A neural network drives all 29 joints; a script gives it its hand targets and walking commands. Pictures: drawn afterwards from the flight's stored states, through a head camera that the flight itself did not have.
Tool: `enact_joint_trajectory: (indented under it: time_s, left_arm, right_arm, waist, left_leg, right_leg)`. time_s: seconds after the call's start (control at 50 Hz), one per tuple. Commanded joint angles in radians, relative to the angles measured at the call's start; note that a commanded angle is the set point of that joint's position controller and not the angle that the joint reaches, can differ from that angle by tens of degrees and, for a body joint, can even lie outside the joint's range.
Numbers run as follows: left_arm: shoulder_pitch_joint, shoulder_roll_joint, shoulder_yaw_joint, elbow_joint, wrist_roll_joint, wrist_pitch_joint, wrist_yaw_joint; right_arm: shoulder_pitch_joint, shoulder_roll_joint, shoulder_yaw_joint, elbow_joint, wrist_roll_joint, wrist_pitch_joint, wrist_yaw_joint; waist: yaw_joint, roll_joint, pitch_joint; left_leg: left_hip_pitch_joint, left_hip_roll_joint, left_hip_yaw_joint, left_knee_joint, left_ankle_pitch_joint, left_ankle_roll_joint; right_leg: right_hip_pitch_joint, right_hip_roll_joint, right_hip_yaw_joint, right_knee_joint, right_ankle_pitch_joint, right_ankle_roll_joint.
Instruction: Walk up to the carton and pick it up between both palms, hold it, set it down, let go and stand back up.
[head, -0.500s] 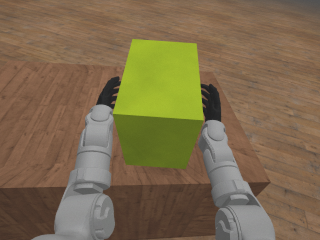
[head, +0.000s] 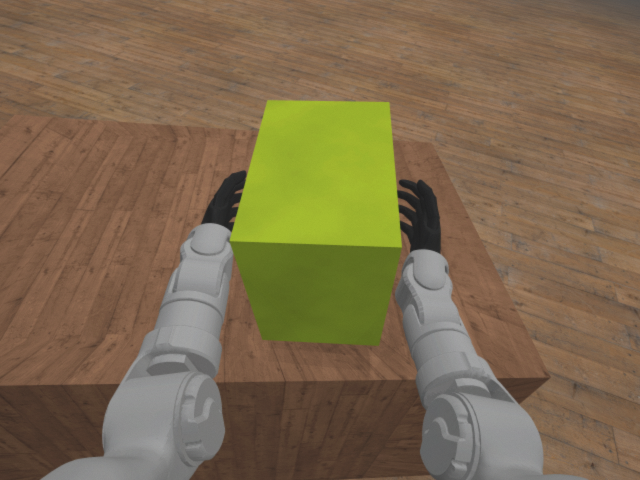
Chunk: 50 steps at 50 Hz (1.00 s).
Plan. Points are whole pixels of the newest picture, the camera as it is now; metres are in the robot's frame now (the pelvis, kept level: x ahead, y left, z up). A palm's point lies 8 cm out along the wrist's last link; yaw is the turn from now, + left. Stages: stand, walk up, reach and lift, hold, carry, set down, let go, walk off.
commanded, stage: set down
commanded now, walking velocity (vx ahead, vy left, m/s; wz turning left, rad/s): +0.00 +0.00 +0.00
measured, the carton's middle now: (323, 224) +0.44 -0.02 +0.09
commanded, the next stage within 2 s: none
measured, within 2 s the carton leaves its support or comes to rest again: rests again in 1.88 s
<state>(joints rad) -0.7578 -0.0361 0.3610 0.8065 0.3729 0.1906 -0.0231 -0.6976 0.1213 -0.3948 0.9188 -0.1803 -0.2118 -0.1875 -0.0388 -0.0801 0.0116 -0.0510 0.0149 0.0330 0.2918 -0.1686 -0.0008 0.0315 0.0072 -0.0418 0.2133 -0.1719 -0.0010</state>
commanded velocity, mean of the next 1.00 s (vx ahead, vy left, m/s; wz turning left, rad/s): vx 0.00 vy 0.00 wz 0.00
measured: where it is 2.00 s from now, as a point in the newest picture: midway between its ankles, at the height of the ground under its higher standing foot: outside the picture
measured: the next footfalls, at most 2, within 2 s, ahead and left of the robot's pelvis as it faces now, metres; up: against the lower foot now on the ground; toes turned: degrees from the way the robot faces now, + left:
none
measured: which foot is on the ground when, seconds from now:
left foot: down 0.00-1.00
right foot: down 0.00-1.00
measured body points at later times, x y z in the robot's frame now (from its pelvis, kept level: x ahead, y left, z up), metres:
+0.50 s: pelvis +0.00 +0.01 +0.00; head +0.01 +0.05 +0.45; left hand +0.43 +0.14 +0.09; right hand +0.40 -0.13 +0.11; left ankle +0.00 +0.11 -0.75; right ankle -0.03 -0.11 -0.75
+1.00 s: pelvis +0.01 +0.01 +0.00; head +0.05 +0.04 +0.45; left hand +0.45 +0.13 +0.06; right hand +0.40 -0.14 +0.08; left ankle +0.00 +0.11 -0.75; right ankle -0.03 -0.11 -0.75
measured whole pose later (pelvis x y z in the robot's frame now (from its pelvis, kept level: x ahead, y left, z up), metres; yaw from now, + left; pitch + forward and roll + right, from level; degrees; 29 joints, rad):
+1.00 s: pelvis +0.01 +0.01 +0.00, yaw -1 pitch +7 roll -1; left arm -0.90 0.03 0.46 1.15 0.40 -0.03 -0.05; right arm -0.74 0.24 -0.71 0.91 -0.45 -0.28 -0.17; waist -0.05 -0.07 -0.05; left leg -0.26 0.01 0.05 0.29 -0.15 0.01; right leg -0.20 0.00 -0.03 0.23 -0.16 0.01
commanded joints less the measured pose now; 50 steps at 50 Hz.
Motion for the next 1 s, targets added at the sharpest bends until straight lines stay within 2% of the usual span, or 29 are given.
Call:
enact_joint_trajectory:
  time_s: [0.0, 0.12, 0.16, 0.28, 0.38, 0.42, 0.48, 0.5, 0.56, 0.62, 0.7, 0.72, 0.78, 0.8, 0.82, 0.86, 0.88, 0.98]
  left_arm:
    - [-0.639, -0.536, -0.249, -0.109, -0.027, -0.081, -0.164]
    - [-0.652, -0.517, -0.207, -0.082, -0.015, -0.096, -0.173]
    - [-0.692, -0.523, -0.215, -0.093, -0.019, -0.116, -0.167]
    - [-0.747, -0.549, -0.244, -0.063, -0.035, -0.185, -0.139]
    - [-0.789, -0.567, -0.269, -0.029, -0.048, -0.228, -0.123]
    - [-0.787, -0.573, -0.262, 0.000, -0.040, -0.232, -0.122]
    - [-0.776, -0.553, -0.216, 0.049, -0.026, -0.228, -0.128]
    - [-0.762, -0.536, -0.189, 0.074, -0.014, -0.224, -0.132]
    - [-0.754, -0.524, -0.151, 0.105, 0.005, -0.211, -0.147]
    - [-0.755, -0.507, -0.112, 0.124, 0.020, -0.209, -0.151]
    - [-0.786, -0.497, -0.100, 0.137, 0.014, -0.234, -0.156]
    - [-0.795, -0.495, -0.098, 0.137, 0.013, -0.242, -0.153]
    - [-0.837, -0.496, -0.109, 0.141, 0.005, -0.276, -0.146]
    - [-0.844, -0.503, -0.113, 0.141, 0.002, -0.287, -0.143]
    - [-0.845, -0.493, -0.106, 0.157, 0.007, -0.298, -0.145]
    - [-0.863, -0.490, -0.097, 0.173, 0.007, -0.311, -0.143]
    - [-0.863, -0.477, -0.095, 0.180, 0.011, -0.319, -0.143]
    - [-0.868, -0.469, -0.077, 0.225, 0.024, -0.349, -0.138]
  right_arm:
    - [-0.704, 0.486, 0.359, -0.134, -0.034, -0.051, 0.128]
    - [-0.737, 0.497, 0.341, -0.179, -0.046, -0.062, 0.129]
    - [-0.735, 0.506, 0.325, -0.173, -0.066, -0.069, 0.135]
    - [-0.761, 0.527, 0.262, -0.162, -0.124, -0.109, 0.151]
    - [-0.741, 0.523, 0.199, -0.087, -0.174, -0.126, 0.157]
    - [-0.735, 0.531, 0.176, -0.061, -0.189, -0.124, 0.159]
    - [-0.727, 0.533, 0.149, -0.023, -0.197, -0.109, 0.159]
    - [-0.729, 0.522, 0.144, -0.014, -0.201, -0.106, 0.158]
    - [-0.728, 0.524, 0.107, -0.005, -0.213, -0.088, 0.159]
    - [-0.726, 0.530, 0.089, 0.010, -0.228, -0.080, 0.160]
    - [-0.752, 0.556, 0.076, -0.031, -0.253, -0.087, 0.163]
    - [-0.757, 0.554, 0.074, -0.037, -0.261, -0.092, 0.167]
    - [-0.757, 0.583, 0.074, -0.039, -0.285, -0.105, 0.174]
    - [-0.763, 0.590, 0.068, -0.039, -0.294, -0.110, 0.176]
    - [-0.752, 0.601, 0.069, -0.035, -0.304, -0.113, 0.175]
    - [-0.750, 0.611, 0.058, -0.017, -0.317, -0.114, 0.178]
    - [-0.748, 0.615, 0.060, -0.018, -0.321, -0.116, 0.179]
    - [-0.734, 0.630, 0.045, 0.017, -0.351, -0.129, 0.178]
  waist:
    - [0.003, 0.058, -0.416]
    - [0.027, 0.049, -0.439]
    - [0.015, 0.061, -0.465]
    - [0.010, 0.091, -0.602]
    - [-0.024, 0.128, -0.653]
    - [-0.025, 0.139, -0.642]
    - [-0.018, 0.136, -0.576]
    - [-0.007, 0.118, -0.547]
    - [-0.007, 0.124, -0.492]
    - [-0.005, 0.111, -0.483]
    - [-0.003, 0.099, -0.537]
    - [0.008, 0.103, -0.562]
    - [-0.008, 0.116, -0.635]
    - [-0.011, 0.104, -0.655]
    - [-0.002, 0.104, -0.659]
    - [-0.010, 0.111, -0.666]
    - [0.002, 0.109, -0.675]
    - [-0.006, 0.114, -0.686]
  left_leg:
    - [0.061, -0.033, 0.092, 0.010, 0.378, -0.031]
    - [0.027, -0.034, 0.095, 0.003, 0.342, -0.017]
    - [0.034, -0.029, 0.091, 0.007, 0.350, -0.022]
    - [0.084, -0.011, 0.093, 0.037, 0.434, -0.036]
    - [0.151, 0.010, 0.082, 0.062, 0.527, -0.064]
    - [0.151, 0.011, 0.091, 0.061, 0.514, -0.070]
    - [0.106, 0.009, 0.098, 0.043, 0.485, -0.063]
    - [0.083, 0.008, 0.100, 0.039, 0.475, -0.060]
    - [0.054, 0.000, 0.110, 0.018, 0.418, -0.053]
    - [0.045, -0.002, 0.112, 0.013, 0.409, -0.047]
    - [0.018, -0.006, 0.114, 0.012, 0.398, -0.039]
    - [0.012, -0.006, 0.114, 0.019, 0.413, -0.040]
    - [0.012, -0.005, 0.117, 0.024, 0.417, -0.041]
    - [0.009, -0.004, 0.113, 0.027, 0.422, -0.040]
    - [-0.005, -0.003, 0.116, 0.026, 0.418, -0.037]
    - [-0.020, -0.003, 0.116, 0.022, 0.404, -0.037]
    - [-0.028, -0.004, 0.119, 0.020, 0.399, -0.035]
    - [-0.047, -0.001, 0.116, 0.031, 0.433, -0.037]
  right_leg:
    - [0.242, 0.001, -0.050, 0.088, 0.566, 0.061]
    - [0.238, -0.009, -0.047, 0.101, 0.587, 0.070]
    - [0.226, -0.006, -0.052, 0.099, 0.562, 0.066]
    - [0.141, 0.011, -0.062, 0.090, 0.519, 0.054]
    - [0.054, 0.027, -0.082, 0.072, 0.466, 0.043]
    - [0.042, 0.029, -0.080, 0.065, 0.436, 0.039]
    - [0.053, 0.028, -0.072, 0.061, 0.423, 0.039]
    - [0.062, 0.023, -0.071, 0.063, 0.432, 0.041]
    - [0.076, 0.018, -0.069, 0.059, 0.399, 0.043]
    - [0.084, 0.018, -0.069, 0.061, 0.410, 0.044]
    - [0.099, 0.008, -0.066, 0.076, 0.453, 0.051]
    - [0.097, 0.006, -0.064, 0.082, 0.463, 0.049]
    - [0.096, 0.002, -0.064, 0.096, 0.495, 0.051]
    - [0.090, 0.004, -0.066, 0.098, 0.504, 0.052]
    - [0.098, -0.002, -0.065, 0.106, 0.521, 0.053]
    - [0.102, -0.001, -0.063, 0.109, 0.519, 0.055]
    - [0.105, -0.004, -0.064, 0.113, 0.520, 0.054]
    - [0.103, -0.004, -0.062, 0.127, 0.567, 0.056]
